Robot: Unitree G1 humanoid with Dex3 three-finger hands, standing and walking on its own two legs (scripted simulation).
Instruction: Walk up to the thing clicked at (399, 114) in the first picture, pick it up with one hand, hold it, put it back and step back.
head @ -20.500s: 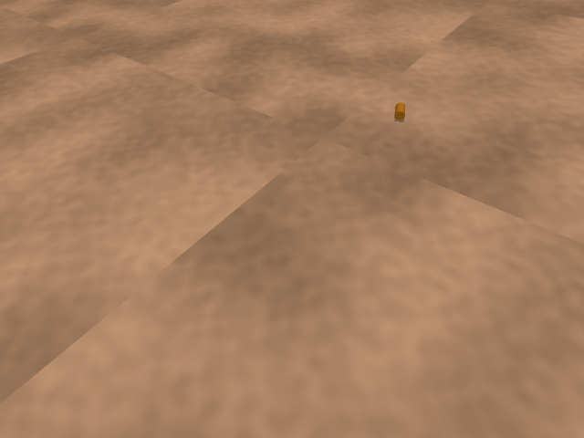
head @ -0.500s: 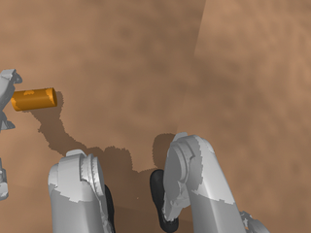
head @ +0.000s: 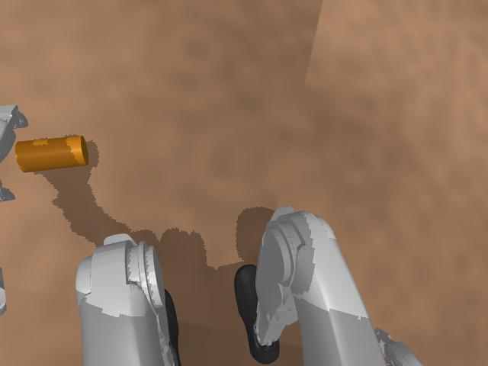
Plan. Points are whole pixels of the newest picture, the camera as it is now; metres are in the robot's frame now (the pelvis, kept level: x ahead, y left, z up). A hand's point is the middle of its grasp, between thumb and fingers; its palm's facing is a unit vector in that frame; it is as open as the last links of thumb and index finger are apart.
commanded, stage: rise first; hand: left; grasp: from above
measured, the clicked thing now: (54, 153) +0.48 +0.32 -0.30
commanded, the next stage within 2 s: approach in 0.36 s
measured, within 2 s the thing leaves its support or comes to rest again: neither
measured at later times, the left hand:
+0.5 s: hand out of the picture +0.43 +0.36 -0.17, palm faces -0.46 -0.07 -0.89, open 13.0 cm
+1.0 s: hand (46, 123) +0.49 +0.29 -0.16, palm faces -0.38 -0.02 -0.93, open 13.5 cm
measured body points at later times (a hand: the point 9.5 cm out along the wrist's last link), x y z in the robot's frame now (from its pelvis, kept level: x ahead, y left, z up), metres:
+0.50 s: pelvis +0.00 +0.00 +0.00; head +0.25 +0.10 +0.36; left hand +0.45 +0.36 -0.12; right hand +0.07 -0.27 -0.09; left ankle +0.07 +0.11 -0.29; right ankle +0.10 -0.10 -0.29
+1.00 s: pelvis +0.00 +0.00 +0.01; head +0.25 +0.07 +0.37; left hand +0.51 +0.29 -0.11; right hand +0.04 -0.27 -0.08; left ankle +0.07 +0.11 -0.29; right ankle +0.10 -0.10 -0.29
